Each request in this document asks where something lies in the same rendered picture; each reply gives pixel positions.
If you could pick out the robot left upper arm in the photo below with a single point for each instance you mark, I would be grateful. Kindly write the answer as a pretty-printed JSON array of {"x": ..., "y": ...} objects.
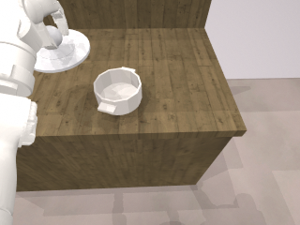
[{"x": 18, "y": 123}]

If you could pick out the robot left hand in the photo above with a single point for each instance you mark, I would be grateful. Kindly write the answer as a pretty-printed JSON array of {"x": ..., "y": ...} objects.
[{"x": 52, "y": 7}]

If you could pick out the pot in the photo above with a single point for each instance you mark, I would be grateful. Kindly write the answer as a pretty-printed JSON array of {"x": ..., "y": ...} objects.
[{"x": 118, "y": 91}]

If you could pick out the knob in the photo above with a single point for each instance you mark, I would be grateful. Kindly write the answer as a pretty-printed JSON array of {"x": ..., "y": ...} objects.
[{"x": 55, "y": 34}]

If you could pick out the robot left forearm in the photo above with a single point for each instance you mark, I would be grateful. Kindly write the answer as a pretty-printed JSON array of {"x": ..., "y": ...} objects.
[{"x": 20, "y": 42}]

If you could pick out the table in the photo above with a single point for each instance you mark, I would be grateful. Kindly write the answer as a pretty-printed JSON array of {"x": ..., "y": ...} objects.
[{"x": 186, "y": 117}]

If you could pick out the lid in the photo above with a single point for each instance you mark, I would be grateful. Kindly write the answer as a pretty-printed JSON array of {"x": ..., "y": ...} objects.
[{"x": 73, "y": 50}]

